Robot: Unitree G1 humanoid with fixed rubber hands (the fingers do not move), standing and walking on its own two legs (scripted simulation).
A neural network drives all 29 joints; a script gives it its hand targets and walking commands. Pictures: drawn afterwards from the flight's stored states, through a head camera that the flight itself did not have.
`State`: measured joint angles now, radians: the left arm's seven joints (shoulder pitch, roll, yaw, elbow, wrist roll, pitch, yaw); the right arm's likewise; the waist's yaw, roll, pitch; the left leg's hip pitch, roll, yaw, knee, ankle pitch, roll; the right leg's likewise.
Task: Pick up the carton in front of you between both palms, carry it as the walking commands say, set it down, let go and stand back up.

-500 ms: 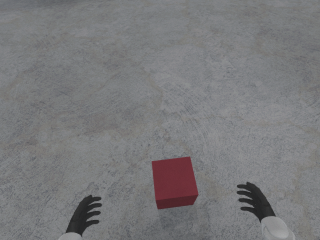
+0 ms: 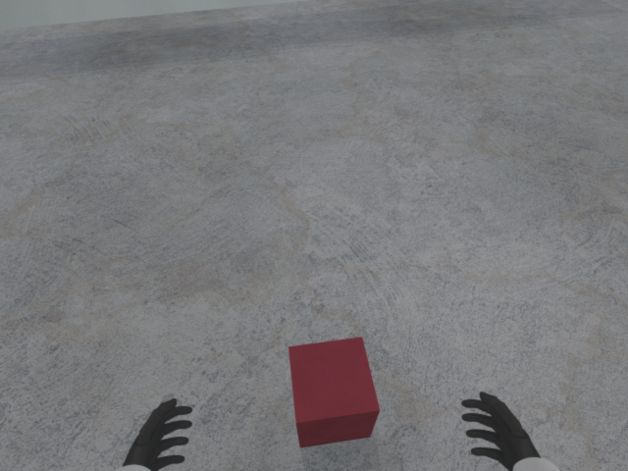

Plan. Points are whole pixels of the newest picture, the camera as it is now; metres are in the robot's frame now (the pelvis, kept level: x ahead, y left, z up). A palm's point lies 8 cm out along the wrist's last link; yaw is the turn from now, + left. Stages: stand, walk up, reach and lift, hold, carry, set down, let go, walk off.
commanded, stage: let go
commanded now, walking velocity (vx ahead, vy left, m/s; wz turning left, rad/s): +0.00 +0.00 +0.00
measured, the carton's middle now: (330, 393) +0.44 -0.03 -0.65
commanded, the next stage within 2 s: stand in 0.02 s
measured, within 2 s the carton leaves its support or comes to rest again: neither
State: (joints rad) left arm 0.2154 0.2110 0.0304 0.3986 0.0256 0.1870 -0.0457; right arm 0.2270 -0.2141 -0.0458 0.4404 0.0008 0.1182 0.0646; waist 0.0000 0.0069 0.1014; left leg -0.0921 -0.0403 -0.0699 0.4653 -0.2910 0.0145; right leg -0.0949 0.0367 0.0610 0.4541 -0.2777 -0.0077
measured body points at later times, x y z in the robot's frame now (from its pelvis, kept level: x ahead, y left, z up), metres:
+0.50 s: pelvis +0.02 +0.00 +0.00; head +0.04 +0.01 +0.45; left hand +0.17 +0.29 -0.11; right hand +0.17 -0.29 -0.09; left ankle -0.02 +0.11 -0.74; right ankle -0.02 -0.12 -0.74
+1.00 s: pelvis +0.01 +0.01 +0.00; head +0.01 +0.01 +0.45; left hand +0.14 +0.30 -0.11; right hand +0.14 -0.30 -0.09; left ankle -0.02 +0.11 -0.74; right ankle -0.02 -0.12 -0.74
